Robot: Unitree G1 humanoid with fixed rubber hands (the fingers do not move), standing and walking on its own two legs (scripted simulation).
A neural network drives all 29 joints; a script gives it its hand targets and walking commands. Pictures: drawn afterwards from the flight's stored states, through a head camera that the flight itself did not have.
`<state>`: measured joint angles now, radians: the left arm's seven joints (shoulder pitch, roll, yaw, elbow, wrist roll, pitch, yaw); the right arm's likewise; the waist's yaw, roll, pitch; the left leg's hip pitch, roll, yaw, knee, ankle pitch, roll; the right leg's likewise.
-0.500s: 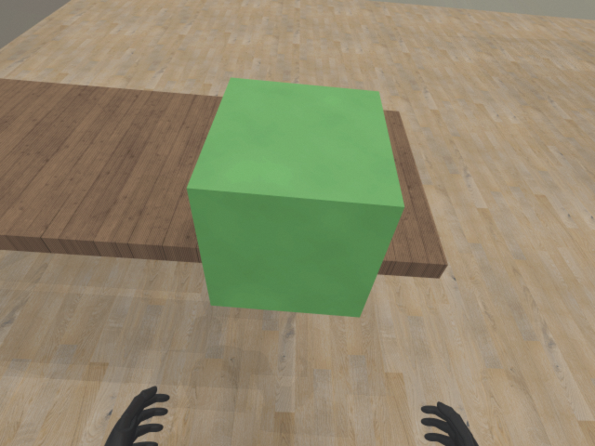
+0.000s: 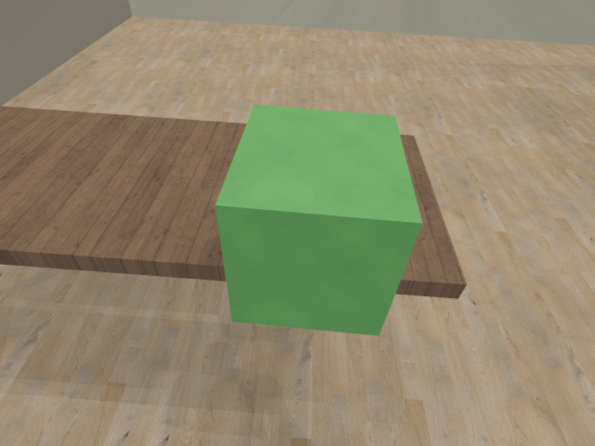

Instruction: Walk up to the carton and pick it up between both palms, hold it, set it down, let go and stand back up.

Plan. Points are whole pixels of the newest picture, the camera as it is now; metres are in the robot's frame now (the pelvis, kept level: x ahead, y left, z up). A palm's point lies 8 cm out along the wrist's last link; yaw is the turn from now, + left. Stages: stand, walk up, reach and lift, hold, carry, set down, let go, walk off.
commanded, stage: stand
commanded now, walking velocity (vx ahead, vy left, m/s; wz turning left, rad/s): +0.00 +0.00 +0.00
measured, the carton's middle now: (314, 217) +0.48 -0.01 +0.07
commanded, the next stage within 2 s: none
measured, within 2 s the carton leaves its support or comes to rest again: neither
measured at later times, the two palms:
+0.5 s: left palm out of the picture -0.08 +0.21 -0.15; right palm out of the picture -0.07 -0.18 -0.15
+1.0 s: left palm out of the picture -0.11 +0.20 -0.15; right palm out of the picture -0.08 -0.18 -0.15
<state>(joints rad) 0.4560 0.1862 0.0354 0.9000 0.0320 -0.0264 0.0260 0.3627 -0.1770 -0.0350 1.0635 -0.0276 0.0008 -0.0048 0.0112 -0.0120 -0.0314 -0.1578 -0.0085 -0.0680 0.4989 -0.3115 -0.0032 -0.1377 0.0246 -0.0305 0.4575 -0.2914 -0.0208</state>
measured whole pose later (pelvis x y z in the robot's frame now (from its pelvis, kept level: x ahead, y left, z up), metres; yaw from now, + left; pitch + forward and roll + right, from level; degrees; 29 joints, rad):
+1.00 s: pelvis -0.05 +0.02 +0.00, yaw +0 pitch -2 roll +0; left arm 0.39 0.08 0.00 1.16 0.02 -0.01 0.04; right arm 0.34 -0.10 0.00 1.14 -0.01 0.01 -0.03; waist 0.00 0.00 0.01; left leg -0.22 -0.04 -0.05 0.49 -0.23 0.02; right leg -0.23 -0.01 -0.01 0.49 -0.23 0.01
